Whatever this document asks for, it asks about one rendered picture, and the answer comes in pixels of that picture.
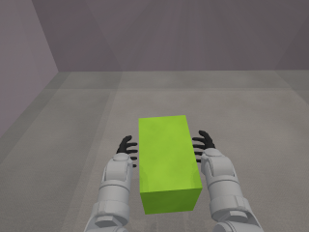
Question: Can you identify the carton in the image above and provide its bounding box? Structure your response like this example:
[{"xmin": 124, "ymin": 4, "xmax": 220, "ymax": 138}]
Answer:
[{"xmin": 138, "ymin": 115, "xmax": 203, "ymax": 215}]

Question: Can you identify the robot right upper arm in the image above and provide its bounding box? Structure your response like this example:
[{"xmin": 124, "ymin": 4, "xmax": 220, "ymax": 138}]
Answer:
[{"xmin": 211, "ymin": 220, "xmax": 264, "ymax": 232}]

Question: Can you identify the right robot forearm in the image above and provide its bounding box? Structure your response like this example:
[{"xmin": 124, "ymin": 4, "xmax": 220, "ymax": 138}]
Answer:
[{"xmin": 201, "ymin": 148, "xmax": 265, "ymax": 232}]

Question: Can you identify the robot right hand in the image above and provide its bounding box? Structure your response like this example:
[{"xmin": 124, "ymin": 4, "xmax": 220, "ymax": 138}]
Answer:
[{"xmin": 192, "ymin": 130, "xmax": 216, "ymax": 163}]

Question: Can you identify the left robot forearm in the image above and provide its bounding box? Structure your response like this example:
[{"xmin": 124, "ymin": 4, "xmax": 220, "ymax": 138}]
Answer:
[{"xmin": 84, "ymin": 153, "xmax": 133, "ymax": 232}]

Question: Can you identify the robot left hand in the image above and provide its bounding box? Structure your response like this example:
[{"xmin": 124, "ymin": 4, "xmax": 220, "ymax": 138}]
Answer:
[{"xmin": 116, "ymin": 135, "xmax": 138, "ymax": 168}]

